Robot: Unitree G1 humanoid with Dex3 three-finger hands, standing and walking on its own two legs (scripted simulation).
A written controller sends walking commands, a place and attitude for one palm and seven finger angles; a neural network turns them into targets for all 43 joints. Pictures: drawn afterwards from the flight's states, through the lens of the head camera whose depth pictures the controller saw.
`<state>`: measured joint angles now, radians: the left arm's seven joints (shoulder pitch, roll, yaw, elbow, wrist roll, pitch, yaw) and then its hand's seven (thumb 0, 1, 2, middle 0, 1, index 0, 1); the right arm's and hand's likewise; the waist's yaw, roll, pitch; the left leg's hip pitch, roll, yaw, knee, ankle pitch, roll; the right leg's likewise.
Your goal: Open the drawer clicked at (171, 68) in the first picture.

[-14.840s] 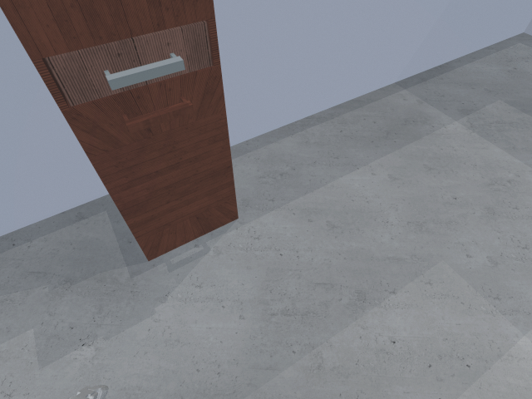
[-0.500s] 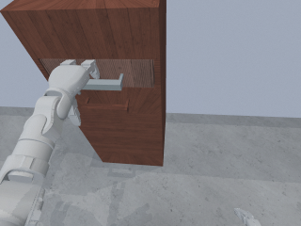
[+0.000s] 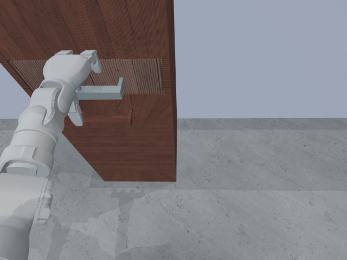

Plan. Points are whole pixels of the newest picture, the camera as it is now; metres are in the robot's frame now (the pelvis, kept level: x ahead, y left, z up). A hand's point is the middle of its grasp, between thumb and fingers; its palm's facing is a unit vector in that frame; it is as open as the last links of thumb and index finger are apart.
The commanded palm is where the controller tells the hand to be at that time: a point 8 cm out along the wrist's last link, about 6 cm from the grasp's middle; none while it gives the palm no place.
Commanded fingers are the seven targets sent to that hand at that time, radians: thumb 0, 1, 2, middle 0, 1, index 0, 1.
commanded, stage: move the hooked fingers above the handle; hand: left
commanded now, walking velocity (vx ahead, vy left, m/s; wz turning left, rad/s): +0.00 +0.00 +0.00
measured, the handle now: (89, 86) +0.53 +0.24 +0.06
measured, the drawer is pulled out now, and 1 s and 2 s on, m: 0.00 0.00 0.00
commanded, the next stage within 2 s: lower the fingers behind the handle in 1.56 s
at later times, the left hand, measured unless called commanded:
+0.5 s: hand (82, 84) +0.49 +0.23 +0.11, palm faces -0.05 +0.00 -1.00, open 13.6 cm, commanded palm +0.48 +0.25 +0.18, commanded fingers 0.00 -0.50 0.30 -0.30 -1.20 -0.30 -1.20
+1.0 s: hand (74, 82) +0.49 +0.25 +0.12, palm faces -0.03 +0.00 -1.00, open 13.6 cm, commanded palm +0.48 +0.27 +0.18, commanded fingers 0.00 -0.50 0.30 -0.30 -1.20 -0.30 -1.20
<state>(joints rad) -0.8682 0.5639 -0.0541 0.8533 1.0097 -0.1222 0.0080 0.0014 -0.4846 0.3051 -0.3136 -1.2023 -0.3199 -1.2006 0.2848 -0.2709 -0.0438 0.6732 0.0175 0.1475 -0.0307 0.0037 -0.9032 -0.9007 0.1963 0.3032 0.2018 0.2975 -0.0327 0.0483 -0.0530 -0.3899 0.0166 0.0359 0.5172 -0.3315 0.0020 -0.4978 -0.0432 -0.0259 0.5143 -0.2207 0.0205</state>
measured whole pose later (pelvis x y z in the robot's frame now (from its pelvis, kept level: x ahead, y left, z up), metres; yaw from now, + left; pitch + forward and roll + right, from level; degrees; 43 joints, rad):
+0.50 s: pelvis -0.02 +0.00 -0.01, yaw -1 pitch +14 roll +0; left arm -1.00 0.65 0.00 1.06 1.06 -0.18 0.06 0.00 -0.48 0.31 -0.35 -1.21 -0.36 -1.21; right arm 0.32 -0.28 -0.03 0.66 0.03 0.12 -0.06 0.00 -0.90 -0.90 0.20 0.30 0.20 0.30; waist -0.11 0.04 -0.05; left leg -0.50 0.03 0.05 0.58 -0.33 0.00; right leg -0.60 -0.03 -0.01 0.55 -0.19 0.02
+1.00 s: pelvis -0.02 +0.00 -0.01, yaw -2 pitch +15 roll +0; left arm -0.98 0.69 0.04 1.04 1.06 -0.20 0.05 0.00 -0.48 0.31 -0.34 -1.21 -0.37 -1.21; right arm 0.33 -0.28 -0.03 0.67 0.02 0.12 -0.06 0.00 -0.90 -0.90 0.20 0.30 0.20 0.30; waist -0.11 0.04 -0.06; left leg -0.52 0.02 0.06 0.59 -0.33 0.01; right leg -0.62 -0.03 0.00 0.55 -0.19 0.03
